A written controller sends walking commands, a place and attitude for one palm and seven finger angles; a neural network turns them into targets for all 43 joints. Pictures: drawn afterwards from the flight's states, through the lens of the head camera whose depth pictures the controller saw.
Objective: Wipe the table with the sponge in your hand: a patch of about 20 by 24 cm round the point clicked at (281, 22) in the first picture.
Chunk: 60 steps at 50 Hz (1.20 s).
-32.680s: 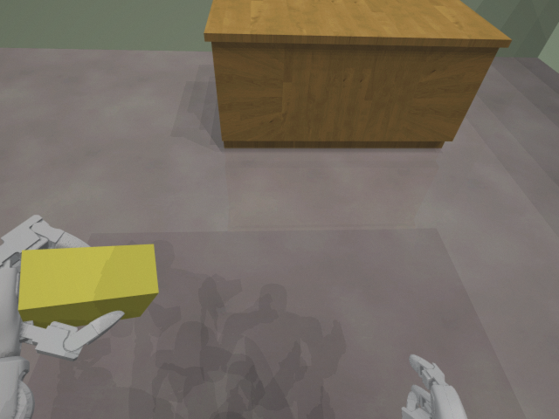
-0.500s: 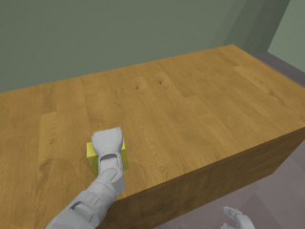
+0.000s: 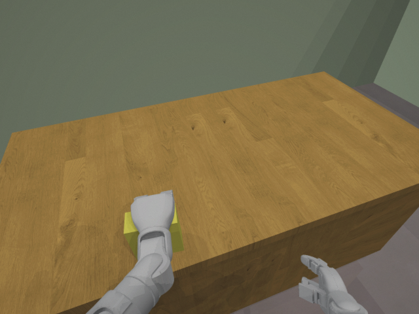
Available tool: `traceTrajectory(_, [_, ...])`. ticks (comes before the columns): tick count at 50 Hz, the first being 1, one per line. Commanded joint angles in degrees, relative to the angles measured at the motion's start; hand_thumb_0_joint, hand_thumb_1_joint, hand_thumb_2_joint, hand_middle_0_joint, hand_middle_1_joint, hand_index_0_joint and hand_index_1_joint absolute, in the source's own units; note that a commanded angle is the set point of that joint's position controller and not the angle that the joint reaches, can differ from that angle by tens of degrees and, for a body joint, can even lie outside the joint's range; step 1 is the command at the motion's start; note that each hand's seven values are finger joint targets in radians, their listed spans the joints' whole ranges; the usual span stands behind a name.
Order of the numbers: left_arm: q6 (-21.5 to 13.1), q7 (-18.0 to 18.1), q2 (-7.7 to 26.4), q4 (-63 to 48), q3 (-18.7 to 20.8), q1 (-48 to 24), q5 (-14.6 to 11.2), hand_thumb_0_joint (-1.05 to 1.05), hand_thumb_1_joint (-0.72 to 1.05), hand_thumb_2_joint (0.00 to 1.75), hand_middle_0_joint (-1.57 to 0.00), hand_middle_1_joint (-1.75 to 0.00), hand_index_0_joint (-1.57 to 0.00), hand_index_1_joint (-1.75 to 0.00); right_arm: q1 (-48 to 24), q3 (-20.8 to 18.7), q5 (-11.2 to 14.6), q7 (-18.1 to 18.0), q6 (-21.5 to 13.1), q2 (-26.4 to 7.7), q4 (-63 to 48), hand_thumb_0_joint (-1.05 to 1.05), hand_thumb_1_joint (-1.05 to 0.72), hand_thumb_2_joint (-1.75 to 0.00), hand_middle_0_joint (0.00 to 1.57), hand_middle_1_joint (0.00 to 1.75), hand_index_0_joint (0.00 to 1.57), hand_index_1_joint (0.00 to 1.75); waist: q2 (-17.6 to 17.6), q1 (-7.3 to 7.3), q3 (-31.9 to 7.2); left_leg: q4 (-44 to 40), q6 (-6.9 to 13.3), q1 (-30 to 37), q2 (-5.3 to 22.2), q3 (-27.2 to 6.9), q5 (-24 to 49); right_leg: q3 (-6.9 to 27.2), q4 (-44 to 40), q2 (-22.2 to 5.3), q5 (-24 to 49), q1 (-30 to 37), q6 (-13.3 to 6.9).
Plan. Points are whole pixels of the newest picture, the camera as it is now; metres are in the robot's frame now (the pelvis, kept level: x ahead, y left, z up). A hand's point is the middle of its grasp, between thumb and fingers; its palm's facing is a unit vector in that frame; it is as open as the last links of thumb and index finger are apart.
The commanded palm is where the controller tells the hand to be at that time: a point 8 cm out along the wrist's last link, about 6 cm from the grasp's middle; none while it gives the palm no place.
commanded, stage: wipe back along the third lane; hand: left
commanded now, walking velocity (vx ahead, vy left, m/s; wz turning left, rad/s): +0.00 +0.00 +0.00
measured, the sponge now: (157, 236) +0.30 +0.17 -0.04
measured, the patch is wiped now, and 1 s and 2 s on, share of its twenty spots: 1.00 1.00 1.00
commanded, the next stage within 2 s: slide back across to the middle lane in 0.52 s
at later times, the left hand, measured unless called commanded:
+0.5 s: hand (159, 225) +0.31 +0.16 -0.01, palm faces -0.05 -0.03 -1.00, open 9.8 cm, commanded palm +0.26 +0.14 +0.02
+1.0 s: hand (151, 227) +0.29 +0.17 +0.00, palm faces -0.04 -0.10 -0.99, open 9.8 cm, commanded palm +0.24 +0.17 +0.05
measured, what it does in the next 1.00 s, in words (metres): stands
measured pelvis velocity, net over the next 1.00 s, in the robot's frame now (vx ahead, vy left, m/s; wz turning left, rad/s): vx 0.00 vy -0.01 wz -0.02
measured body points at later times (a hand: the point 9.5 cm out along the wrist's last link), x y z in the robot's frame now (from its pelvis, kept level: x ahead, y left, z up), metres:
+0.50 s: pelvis -0.01 +0.00 +0.00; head -0.03 -0.03 +0.44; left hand +0.30 +0.16 +0.05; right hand +0.20 -0.22 -0.10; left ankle +0.00 +0.13 -0.73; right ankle +0.00 -0.09 -0.73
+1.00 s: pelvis +0.00 -0.01 +0.00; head -0.03 -0.03 +0.45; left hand +0.29 +0.17 +0.05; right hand +0.21 -0.23 -0.09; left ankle +0.00 +0.13 -0.73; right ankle +0.00 -0.09 -0.73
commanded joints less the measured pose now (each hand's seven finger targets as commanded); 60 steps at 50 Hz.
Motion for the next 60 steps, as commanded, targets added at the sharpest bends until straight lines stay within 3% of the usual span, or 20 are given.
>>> traceTrajectory(1, [-0.07,-1.83,1.2,-3.56,4.68,-6.69,-1.75,0.0,0.1,1.3,-1.2,-1.6,-1.2,-1.6,-10.7,-2.37,-0.26,-0.69,-2.68,-6.16,-8.48,0.0,-0.9,-0.9,0.2,0.3,0.2,0.3,-9.07,-0.07,-6.22,-2.66,1.9,1.13,-2.05,1.93,9.67,2.83,-5.88,-0.92,15.61,4.46,-1.51])
traceTrajectory(2, [0.01,-1.99,-1.35,-3.88,1.62,-6.66,-1.2,0.0,0.1,1.3,-1.2,-1.6,-1.2,-1.6,-10.65,-2.17,-0.24,-0.71,-2.55,-5.78,-8.81,0.0,-0.9,-0.9,0.2,0.3,0.2,0.3,-8.22,-0.81,-6.76,-2.18,1.97,1.51,-2.14,2.46,10.11,2.25,-5.24,-1.31,16.39,4.69,-1.19])
traceTrajectory(6, [-0.1,-2.01,0.17,-4.62,3.52,-5.34,-1.0,0.0,0.1,1.3,-1.2,-1.6,-1.2,-1.6,-10.72,-2.47,-0.39,-0.49,-2.51,-6.08,-8.91,0.0,-0.9,-0.9,0.2,0.3,0.2,0.3,-8.31,-0.13,-7.74,-1.69,1.8,0.79,-2.11,2.04,11.0,2.85,-4.65,-1.02,18.49,4.71,-1.59])
traceTrajectory(10, [0.35,-1.86,-3.05,-3.91,-0.23,-7.69,-0.52,0.0,0.1,1.3,-1.2,-1.6,-1.2,-1.6,-10.44,-2.39,-0.16,-0.3,-2.42,-5.76,-8.91,0.0,-0.9,-0.9,0.2,0.3,0.2,0.3,-8.39,-1.59,-5.99,-1.35,1.91,0.71,-1.87,1.95,10.21,1.56,-4.23,-0.99,15.97,2.49,-1.38])
traceTrajectory(16, [0.26,-1.68,-1.32,-2.47,2.28,-9.23,-1.45,0.0,0.1,1.3,-1.2,-1.6,-1.2,-1.6,-10.16,-2.55,-0.11,-0.52,-2.91,-6.12,-8.55,0.0,-0.9,-0.9,0.2,0.3,0.2,0.3,-8.32,-0.67,-7.36,-1.43,1.87,-0.32,-1.82,1.68,8.27,1.69,-4.22,-0.6,12.58,1.69,-1.58])
traceTrajectory(19, [-0.2,-1.61,-3.84,-2.08,-0.1,-9.5,-2.0,0.0,0.1,1.3,-1.2,-1.6,-1.2,-1.6,-9.55,-2.56,0.01,-0.59,-3.09,-5.78,-8.86,0.0,-0.9,-0.9,0.2,0.3,0.2,0.3,-9.41,-1.53,-7.21,-0.96,2.09,-0.52,-1.91,2.14,7.71,1.04,-4.17,-0.89,11.87,1.67,-1.01])
traceTrajectory(21, [-0.37,-1.33,-0.22,-0.74,3.82,-9.8,-2.15,0.0,0.1,1.3,-1.2,-1.6,-1.2,-1.6,-9.55,-2.6,-0.09,-0.93,-3.22,-6.22,-8.17,0.0,-0.9,-0.9,0.2,0.3,0.2,0.3,-10.53,-0.82,-6.44,-1.44,1.96,-1.41,-1.86,1.69,6.24,2.18,-5.13,-0.63,9.81,1.15,-1.18])
traceTrajectory(24, [-0.61,-1.3,-3.93,-0.19,0.12,-11.73,-1.98,0.0,0.1,1.3,-1.2,-1.6,-1.2,-1.6,-8.89,-2.58,0.04,-0.89,-3.53,-5.73,-8.38,0.0,-0.9,-0.9,0.2,0.3,0.2,0.3,-9.18,-2.02,-5.62,-1.0,2.15,-1.01,-1.95,2.21,5.83,0.98,-4.78,-0.89,8.87,0.04,-0.86])
traceTrajectory(26, [-0.72,-1.13,-0.76,0.25,3.48,-10.87,-1.93,0.0,0.1,1.3,-1.2,-1.6,-1.2,-1.6,-9.04,-2.72,-0.12,-1.03,-3.54,-6.07,-8.14,0.0,-0.9,-0.9,0.2,0.3,0.2,0.3,-8.9,-0.8,-6.43,-1.29,1.95,-1.49,-1.91,1.81,5.7,1.63,-4.97,-0.59,8.36,0.2,-1.25])
traceTrajectory(29, [-0.94,-0.99,-2.78,1.25,1.26,-13.5,-2.13,0.0,0.1,1.3,-1.2,-1.6,-1.2,-1.6,-8.4,-2.5,0.05,-1.22,-3.74,-5.73,-8.08,0.0,-0.9,-0.9,0.2,0.3,0.2,0.3,-9.15,-2.23,-5.46,-0.99,2.13,-1.65,-2.06,2.32,4.21,1.27,-5.33,-0.93,6.09,-0.62,-0.66])
traceTrajectory(31, [-0.89,-0.89,0.52,1.94,4.8,-12.99,-2.31,0.0,0.1,1.3,-1.2,-1.6,-1.2,-1.6,-8.69,-2.54,-0.01,-1.52,-3.85,-6.06,-7.89,0.0,-0.9,-0.9,0.2,0.3,0.2,0.3,-9.05,-1.08,-5.6,-1.61,1.91,-2.18,-1.97,1.91,3.62,1.99,-5.85,-0.69,4.84,-0.62,-0.98])
traceTrajectory(32, [-1.14,-0.82,-0.59,0.75,3.4,-14.01,-2.36,0.0,0.1,1.3,-1.2,-1.6,-1.2,-1.6,-8.27,-2.48,-0.04,-1.57,-3.97,-5.76,-8.15,0.0,-0.9,-0.9,0.2,0.3,0.2,0.3,-8.23,-1.69,-6.65,-1.28,2.17,-1.43,-2.13,2.45,4.15,1.69,-5.49,-1.07,5.93,0.51,-0.65])
traceTrajectory(36, [-1.36,-0.69,4.07,-2.92,8.18,-9.36,-2.62,0.0,0.1,1.3,-1.2,-1.6,-1.2,-1.6,-9.44,-2.63,-0.11,-1.93,-4.0,-5.93,-9.09,0.0,-0.9,-0.9,0.2,0.3,0.2,0.3,-8.97,0.45,-9.19,-1.92,2.05,-0.91,-2.3,2.18,5.85,3.18,-6.18,-1.1,8.39,4.13,-0.85])
traceTrajectory(39, [-1.05,-0.99,2.89,-4.92,5.51,-10.92,-1.8,0.0,0.1,1.3,-1.2,-1.6,-1.2,-1.6,-9.65,-2.32,0.21,-2.0,-4.12,-5.6,-9.59,0.0,-0.9,-0.9,0.2,0.3,0.2,0.3,-7.95,-0.82,-6.01,-2.66,2.29,-0.03,-2.28,2.37,4.69,2.98,-7.23,-1.28,5.39,2.94,-0.56])
traceTrajectory(41, [-0.71,-1.13,7.59,-6.14,9.95,-10.3,-1.29,0.0,0.1,1.3,-1.2,-1.6,-1.2,-1.6,-10.21,-2.48,0.12,-2.34,-4.28,-6.11,-9.46,0.0,-0.9,-0.9,0.2,0.3,0.2,0.3,-7.5,0.33,-6.24,-3.15,2.26,0.62,-2.41,2.06,5.13,4.17,-8.13,-1.09,5.17,3.66,-0.93])
traceTrajectory(44, [-0.59,-1.55,6.53,-9.26,8.38,-7.96,-1.17,0.0,0.1,1.3,-1.2,-1.6,-1.2,-1.6,-10.51,-2.26,0.16,-2.24,-4.65,-5.64,-10.08,0.0,-0.9,-0.9,0.2,0.3,0.2,0.3,-6.59,0.42,-7.18,-3.41,2.46,2.11,-2.52,2.56,7.03,3.55,-7.65,-1.41,8.48,6.02,-0.79])
traceTrajectory(46, [-0.47,-1.95,10.77,-10.13,12.79,-3.93,-0.8,0.0,0.1,1.3,-1.2,-1.6,-1.2,-1.6,-10.89,-2.4,-0.09,-2.2,-4.57,-6.33,-9.82,0.0,-0.9,-0.9,0.2,0.3,0.2,0.3,-6.74,1.68,-8.01,-3.6,2.31,2.49,-2.56,2.15,9.09,4.75,-7.6,-1.28,12.61,7.87,-1.21])
traceTrajectory(49, [-0.37,-2.99,8.04,-12.99,9.21,-1.07,-0.26,0.0,0.1,1.3,-1.2,-1.6,-1.2,-1.6,-11.26,-2.01,0.08,-1.95,-4.63,-5.94,-10.7,0.0,-0.9,-0.9,0.2,0.3,0.2,0.3,-7.04,0.87,-6.29,-3.72,2.5,2.81,-2.62,2.46,10.25,4.56,-7.26,-1.61,16.32,8.59,-0.91])
traceTrajectory(51, [-0.47,-3.66,11.91,-14.15,12.73,0.13,0.1,0.0,0.1,1.3,-1.2,-1.6,-1.2,-1.6,-11.75,-2.06,0.04,-2.11,-4.72,-6.52,-10.6,0.0,-0.9,-0.9,0.2,0.3,0.2,0.3,-7.08,1.46,-5.94,-3.85,2.48,3.38,-2.7,2.09,10.54,5.79,-7.98,-1.41,16.43,8.8,-1.18])
traceTrajectory(60, [-3.32,-5.43,11.54,-18.98,11.69,6.48,0.92,0.0,0.1,1.3,-1.2,-1.6,-1.2,-1.6,-11.75,-1.88,-0.03,-2.31,-6.12,-6.11,-10.94,0.0,-0.9,-0.9,0.2,0.3,0.2,0.3,-5.71,0.95,-4.86,-3.85,2.63,5.51,-2.79,1.79,12.55,5.56,-7.37,-1.37,20.01,8.6,-1.17])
